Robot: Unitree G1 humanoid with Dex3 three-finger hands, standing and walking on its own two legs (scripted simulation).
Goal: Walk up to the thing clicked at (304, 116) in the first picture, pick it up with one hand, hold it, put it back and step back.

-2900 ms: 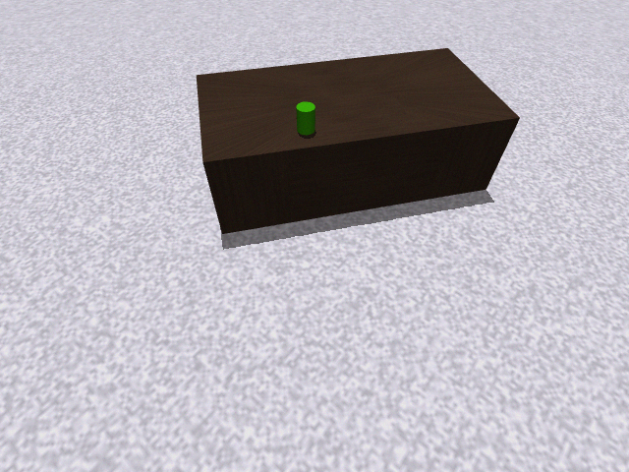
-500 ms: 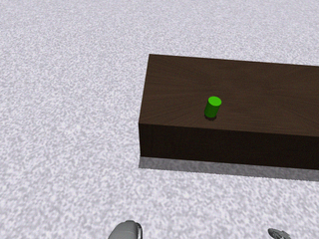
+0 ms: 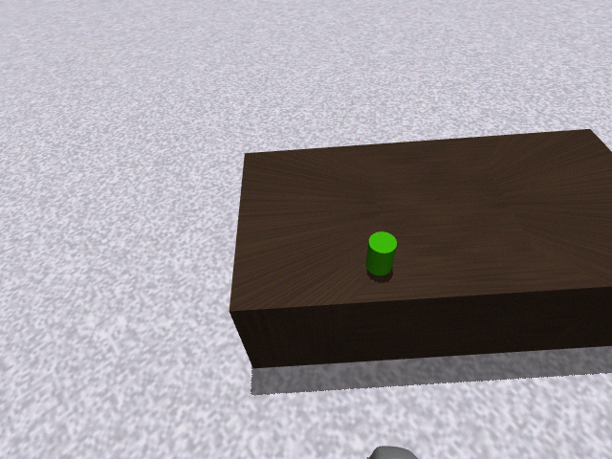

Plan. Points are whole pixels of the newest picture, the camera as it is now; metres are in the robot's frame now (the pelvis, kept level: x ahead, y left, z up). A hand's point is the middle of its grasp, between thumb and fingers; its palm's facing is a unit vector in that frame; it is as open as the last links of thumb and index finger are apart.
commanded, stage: walk up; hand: right
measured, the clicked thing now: (380, 254) +0.63 -0.18 -0.31
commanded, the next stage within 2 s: none
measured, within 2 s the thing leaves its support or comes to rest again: neither
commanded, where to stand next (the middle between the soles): +0.21 +0.03 m, yaw +1 degrees
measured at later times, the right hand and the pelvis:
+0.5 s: hand (469, 388) +0.23 -0.23 -0.13, palm faces -0.10 +0.92 -0.39, open 7.4 cm; pelvis +0.11 +0.02 +0.00, yaw +2 degrees
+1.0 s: hand (463, 408) +0.21 -0.22 -0.15, palm faces -0.03 +0.95 -0.31, open 7.4 cm; pelvis +0.14 +0.03 +0.01, yaw +0 degrees
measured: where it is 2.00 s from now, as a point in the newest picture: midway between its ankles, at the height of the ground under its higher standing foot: outside the picture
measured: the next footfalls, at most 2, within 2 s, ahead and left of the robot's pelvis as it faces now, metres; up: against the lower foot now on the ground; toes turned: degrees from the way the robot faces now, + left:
left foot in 0.42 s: +0.23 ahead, +0.14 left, +0.00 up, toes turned +2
right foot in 0.72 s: +0.18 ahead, -0.11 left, +0.00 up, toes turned -1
